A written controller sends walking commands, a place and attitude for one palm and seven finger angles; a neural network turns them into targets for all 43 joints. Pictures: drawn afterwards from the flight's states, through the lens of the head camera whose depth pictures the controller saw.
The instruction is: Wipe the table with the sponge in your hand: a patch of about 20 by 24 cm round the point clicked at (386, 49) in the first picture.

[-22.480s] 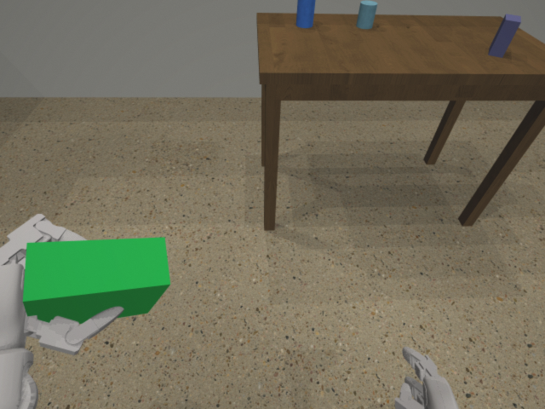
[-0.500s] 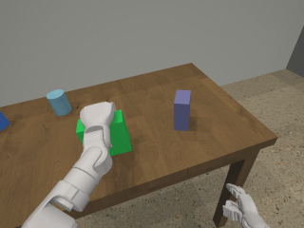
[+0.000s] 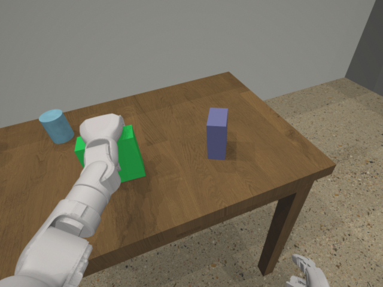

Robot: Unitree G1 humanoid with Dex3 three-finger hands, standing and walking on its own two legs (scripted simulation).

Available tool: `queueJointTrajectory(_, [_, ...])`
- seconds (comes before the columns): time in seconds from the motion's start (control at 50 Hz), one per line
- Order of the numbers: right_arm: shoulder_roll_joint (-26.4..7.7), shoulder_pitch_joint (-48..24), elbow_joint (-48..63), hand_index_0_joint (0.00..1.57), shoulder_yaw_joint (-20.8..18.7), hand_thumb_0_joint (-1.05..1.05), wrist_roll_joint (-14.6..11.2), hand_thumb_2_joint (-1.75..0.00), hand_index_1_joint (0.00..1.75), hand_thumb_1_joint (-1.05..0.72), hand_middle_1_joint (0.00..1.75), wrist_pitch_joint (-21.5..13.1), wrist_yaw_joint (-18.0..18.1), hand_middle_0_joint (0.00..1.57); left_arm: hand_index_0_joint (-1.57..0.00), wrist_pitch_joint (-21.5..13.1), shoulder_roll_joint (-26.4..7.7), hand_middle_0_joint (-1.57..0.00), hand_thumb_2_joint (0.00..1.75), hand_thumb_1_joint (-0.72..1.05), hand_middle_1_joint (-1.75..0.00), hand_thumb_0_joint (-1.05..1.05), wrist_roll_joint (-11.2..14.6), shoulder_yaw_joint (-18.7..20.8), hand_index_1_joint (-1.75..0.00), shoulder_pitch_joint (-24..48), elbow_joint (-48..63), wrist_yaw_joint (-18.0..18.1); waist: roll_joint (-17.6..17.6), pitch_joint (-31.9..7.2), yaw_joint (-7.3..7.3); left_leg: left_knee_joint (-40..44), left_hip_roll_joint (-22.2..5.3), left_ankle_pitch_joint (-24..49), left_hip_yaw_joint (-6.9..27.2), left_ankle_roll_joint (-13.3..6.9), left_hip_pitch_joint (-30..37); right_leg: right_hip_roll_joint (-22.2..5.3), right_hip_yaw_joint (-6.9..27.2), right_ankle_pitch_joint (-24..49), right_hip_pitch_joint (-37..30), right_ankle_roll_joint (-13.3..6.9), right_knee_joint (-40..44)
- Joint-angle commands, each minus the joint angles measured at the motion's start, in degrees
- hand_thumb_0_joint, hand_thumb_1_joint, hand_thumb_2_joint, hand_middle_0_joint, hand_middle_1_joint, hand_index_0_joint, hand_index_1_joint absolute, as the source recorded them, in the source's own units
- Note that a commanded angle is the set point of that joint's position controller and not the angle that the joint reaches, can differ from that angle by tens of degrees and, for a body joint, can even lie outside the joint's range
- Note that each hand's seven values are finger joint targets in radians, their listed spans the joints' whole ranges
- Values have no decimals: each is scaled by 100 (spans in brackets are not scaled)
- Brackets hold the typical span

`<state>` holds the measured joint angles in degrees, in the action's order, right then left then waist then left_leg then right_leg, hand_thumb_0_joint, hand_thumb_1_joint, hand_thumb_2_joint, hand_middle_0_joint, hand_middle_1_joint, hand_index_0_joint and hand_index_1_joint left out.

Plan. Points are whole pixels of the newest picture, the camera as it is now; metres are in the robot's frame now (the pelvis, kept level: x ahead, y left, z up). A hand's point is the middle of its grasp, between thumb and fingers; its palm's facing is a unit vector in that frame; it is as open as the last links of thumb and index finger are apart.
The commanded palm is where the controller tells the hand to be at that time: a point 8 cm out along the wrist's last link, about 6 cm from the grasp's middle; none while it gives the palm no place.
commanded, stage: wipe forward along the third lane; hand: left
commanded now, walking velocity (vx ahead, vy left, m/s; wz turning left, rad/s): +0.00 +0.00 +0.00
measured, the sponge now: (115, 163) +0.38 +0.22 +0.07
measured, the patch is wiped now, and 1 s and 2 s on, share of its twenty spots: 0.90 0.90 0.90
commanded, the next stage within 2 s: wipe back along the third lane in 0.46 s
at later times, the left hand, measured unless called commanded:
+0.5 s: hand (103, 134) +0.44 +0.26 +0.12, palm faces -0.05 -0.03 -1.00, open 9.9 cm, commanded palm +0.43 +0.26 +0.15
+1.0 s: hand (101, 136) +0.43 +0.26 +0.12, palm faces +0.07 -0.01 -1.00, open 9.9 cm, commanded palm +0.39 +0.23 +0.15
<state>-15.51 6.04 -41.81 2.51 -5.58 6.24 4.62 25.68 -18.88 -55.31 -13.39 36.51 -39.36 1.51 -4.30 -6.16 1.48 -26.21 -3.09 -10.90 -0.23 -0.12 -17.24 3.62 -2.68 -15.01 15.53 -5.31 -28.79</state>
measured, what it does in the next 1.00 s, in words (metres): shifts its weight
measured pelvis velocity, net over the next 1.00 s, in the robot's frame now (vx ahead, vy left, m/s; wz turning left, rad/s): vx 0.02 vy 0.06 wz -0.01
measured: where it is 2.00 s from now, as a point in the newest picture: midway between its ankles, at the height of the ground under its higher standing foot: outside the picture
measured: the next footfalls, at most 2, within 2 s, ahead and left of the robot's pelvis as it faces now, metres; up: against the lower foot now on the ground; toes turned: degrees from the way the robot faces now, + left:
none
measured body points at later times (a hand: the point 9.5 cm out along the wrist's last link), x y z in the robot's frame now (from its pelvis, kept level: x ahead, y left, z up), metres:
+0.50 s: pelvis +0.01 +0.02 +0.00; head +0.01 -0.01 +0.45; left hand +0.44 +0.25 +0.17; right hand +0.13 -0.24 -0.13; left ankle +0.03 +0.16 -0.74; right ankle +0.00 -0.05 -0.74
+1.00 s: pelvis +0.02 +0.06 +0.00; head +0.01 +0.04 +0.45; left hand +0.43 +0.26 +0.17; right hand +0.19 -0.17 -0.11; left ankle +0.03 +0.17 -0.74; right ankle +0.00 -0.05 -0.74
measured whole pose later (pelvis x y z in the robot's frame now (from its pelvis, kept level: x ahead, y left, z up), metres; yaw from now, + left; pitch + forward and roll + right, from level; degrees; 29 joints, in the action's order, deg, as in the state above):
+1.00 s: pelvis +0.02 +0.06 +0.00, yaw +0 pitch +5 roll +0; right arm -13.8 6.7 -41.3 0.9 -5.8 9.5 1.2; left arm 30.8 -14.8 -55.5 -18.1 40.9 -42.5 9.2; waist -3.3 -8.5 1.7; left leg -28.2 0.3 -13.1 -1.7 -1.4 -20.5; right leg 0.1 -0.8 -15.4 17.2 -0.4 -27.2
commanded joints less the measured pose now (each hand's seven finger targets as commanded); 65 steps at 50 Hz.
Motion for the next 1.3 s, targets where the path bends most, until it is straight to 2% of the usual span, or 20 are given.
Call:
queueJointTrajectory(0.0, [-641, -719, 823, 20, -246, 0, 21, -90, 30, -90, 30, -313, 50, 20, -120, -116, -1794, -120, 130, 10, -160, 0, -195, 741, -160, 2004, -125, 105, 920, -846, 9, 49, 413, 95, -97, -210, -16, -468, 844, 610, -306, 357, 862])
queueJointTrajectory(0.04, [-645, -618, 850, 20, -268, 0, 22, -90, 30, -90, 30, -323, 35, 20, -120, -249, -1615, -120, 130, 10, -160, 0, -262, 549, -160, 2127, -239, 98, 920, -821, -62, -1, 408, 86, -153, -245, -22, -470, 784, 739, -204, 385, 838])
queueJointTrajectory(0.1, [-641, -459, 871, 20, -314, 0, 21, -90, 30, -90, 30, -330, 20, 20, -120, -445, -1645, -120, 130, 10, -160, 0, -266, 629, -160, 2244, -273, 94, 855, -1024, -86, -12, 386, 187, -119, -254, -42, -460, 750, 1000, -267, 366, 762])
queueJointTrajectory(0.14, [-693, -342, 794, 20, -336, 0, 27, -90, 30, -90, 30, -319, 7, 20, -120, -512, -1766, -120, 130, 10, -160, 0, -337, 678, -160, 2275, -499, 143, 814, -906, -133, -78, 371, 190, -161, -262, -88, -468, 784, 1096, -174, 370, 746])
queueJointTrajectory(0.24, [-726, -223, 775, 20, -400, 0, 42, -90, 30, -90, 30, -279, -40, 20, -120, -592, -1704, -120, 130, 10, -160, 0, -264, 754, -160, 2160, -563, 275, 1000, -1125, -126, -112, 375, 332, -183, -284, -113, -445, 697, 1497, -279, 392, 662])
queueJointTrajectory(0.38, [-756, -166, 669, 20, -378, 0, 23, -90, 30, -90, 30, -228, -46, 20, -120, -490, -1810, -120, 130, 10, -160, 0, -313, 675, -160, 2709, -930, 368, 931, -915, -271, -46, 365, 130, -189, -288, -254, -430, 627, 1111, -22, 425, 721])
queueJointTrajectory(0.46, [-781, -50, 606, 20, -371, 0, 38, -90, 30, -90, 30, -230, -39, 20, -120, -475, -2028, -120, 130, 10, -160, 0, -404, 761, -160, 3074, -1203, 385, 792, -1037, -307, -34, 359, 57, -164, -274, -258, -407, 542, 881, 58, 406, 692])
queueJointTrajectory(0.54, [-739, 41, 647, 20, -400, 0, 70, -90, 30, -90, 30, -231, -47, 20, -120, -520, -1664, -120, 130, 10, -160, 0, -434, 530, -160, 3335, -1226, 389, 711, -1277, -410, -97, 340, 202, -183, -284, -99, -386, 450, 1091, 118, 407, 617])
queueJointTrajectory(0.6, [-677, 48, 735, 20, -442, 0, 93, -90, 30, -90, 30, -200, -103, 20, -120, -550, -1271, -120, 130, 10, -160, 0, -362, 500, -160, 2907, -1111, 422, 756, -1572, -276, -103, 340, 548, -139, -267, 23, -343, 304, 1517, -83, 352, 494])
queueJointTrajectory(0.66, [-681, -96, 790, 20, -428, 0, 77, -90, 30, -90, 30, -151, -120, 20, -120, -482, -1182, -120, 130, 10, -160, 0, -229, 539, -160, 2545, -1003, 502, 911, -1374, -187, -54, 330, 466, -170, -272, 28, -328, 293, 1368, -63, 364, 570])
queueJointTrajectory(0.7, [-662, -192, 808, 20, -434, 0, 62, -90, 30, -90, 30, -143, -148, 20, -120, -395, -903, -120, 130, 10, -160, 0, -146, 424, -160, 2478, -866, 547, 879, -1273, -177, 10, 322, 509, -86, -256, 88, -292, 175, 1270, 32, 335, 547])
queueJointTrajectory(0.76, [-616, -384, 826, 20, -410, 0, 39, -90, 30, -90, 30, -110, -191, 20, -120, -157, -550, -120, 130, 10, -160, 0, -132, 156, -160, 2388, -676, 601, 623, -1103, -111, 79, 294, 427, -53, -238, 290, -242, 106, 847, 290, 276, 594])
queueJointTrajectory(0.8, [-575, -484, 851, 20, -440, 0, 33, -90, 30, -90, 30, -98, -224, 20, -120, -20, -139, -120, 130, 10, -160, 0, -80, -76, -160, 2407, -408, 613, 735, -1271, -137, 64, 257, 606, 22, -220, 482, -208, 22, 921, 289, 245, 510])
queueJointTrajectory(0.84, [-544, -633, 902, 20, -419, 0, 38, -90, 30, -90, 30, -63, -271, 20, -120, 172, 26, -120, 130, 10, -160, 0, -3, -161, -160, 2153, -180, 632, 572, -1375, -21, 45, 258, 774, 6, -205, 636, -197, 8, 1043, 221, 207, 484])
queueJointTrajectory(0.88, [-529, -795, 934, 20, -404, 0, 22, -90, 30, -90, 30, -5, -305, 20, -120, 390, 138, -120, 130, 10, -160, 0, 90, -220, -160, 1941, 6, 623, 762, -1413, 14, 59, 247, 874, 14, -191, 698, -196, -26, 1137, 123, 210, 479])
queueJointTrajectory(0.94, [-510, -1046, 981, 20, -360, 0, -7, -90, 30, -90, 30, 70, -346, 20, -120, 694, 281, -120, 130, 10, -160, 0, 211, -336, -160, 1870, 247, 586, 744, -1280, 39, 72, 250, 968, 81, -163, 741, -186, -82, 1205, 91, 183, 443])
queueJointTrajectory(1.0, [-485, -1216, 1036, 20, -350, 0, -18, -90, 30, -90, 30, 127, -401, 20, -120, 909, 683, -120, 130, 10, -160, 0, 238, -685, -160, 1979, 602, 484, 691, -1378, -4, 49, 222, 1194, 180, -122, 916, -153, -167, 1289, 98, 130, 329])
queueJointTrajectory(1.06, [-452, -1339, 1116, 20, -322, 0, 0, -90, 30, -90, 30, 201, -495, 20, -120, 1050, 733, -120, 130, 10, -160, 0, 222, -745, -160, 1524, 863, 387, 720, -1416, 94, -28, 232, 1449, 179, -128, 1017, -159, -166, 1521, -26, 108, 304])
queueJointTrajectory(1.18, [-408, -1648, 1239, 20, -253, 0, -14, -90, 30, -90, 30, 383, -600, 20, -120, 1214, 878, -120, 130, 10, -160, 0, 180, -1011, -160, 1135, 1614, 201, 569, -1264, 146, -72, 249, 1757, 160, -118, 1037, -174, -173, 1877, -226, 72, 231])
queueJointTrajectory(1.28, [-426, -1769, 1304, 20, -228, 0, -30, -90, 30, -90, 30, 417, -682, 20, -120, 1367, 855, -120, 130, 10, -160, 0, 207, -1059, -160, 742, 2118, 88, 681, -1265, 178, -95, 265, 1777, 137, -143, 1013, -173, -144, 2068, -410, 66, 194])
